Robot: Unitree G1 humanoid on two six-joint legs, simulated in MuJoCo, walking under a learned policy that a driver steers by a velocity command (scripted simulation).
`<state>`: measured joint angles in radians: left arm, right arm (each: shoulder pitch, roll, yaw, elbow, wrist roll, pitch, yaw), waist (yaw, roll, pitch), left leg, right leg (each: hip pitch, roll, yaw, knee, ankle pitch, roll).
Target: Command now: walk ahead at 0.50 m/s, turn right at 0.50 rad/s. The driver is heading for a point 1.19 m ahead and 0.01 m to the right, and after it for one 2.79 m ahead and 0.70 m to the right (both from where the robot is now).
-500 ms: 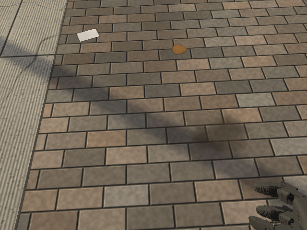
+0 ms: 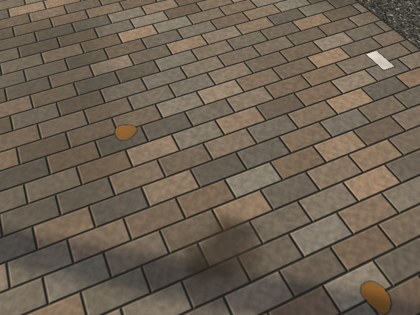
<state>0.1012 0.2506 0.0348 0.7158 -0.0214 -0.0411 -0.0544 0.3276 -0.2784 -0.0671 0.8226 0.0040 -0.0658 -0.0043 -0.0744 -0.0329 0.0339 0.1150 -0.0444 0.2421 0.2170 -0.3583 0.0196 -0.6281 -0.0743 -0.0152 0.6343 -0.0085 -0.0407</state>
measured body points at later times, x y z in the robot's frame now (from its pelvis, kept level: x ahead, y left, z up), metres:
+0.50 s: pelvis +0.30 -0.02 +0.01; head +0.33 -0.02 +0.46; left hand +0.39 +0.26 -0.11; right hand +0.46 -0.28 -0.09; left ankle +0.50 +0.09 -0.70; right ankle +0.17 -0.10 -0.73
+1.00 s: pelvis +0.59 +0.00 +0.01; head +0.62 +0.02 +0.46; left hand +0.79 +0.25 -0.07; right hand +0.66 -0.28 -0.10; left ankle +0.50 +0.08 -0.73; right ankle +0.78 -0.14 -0.69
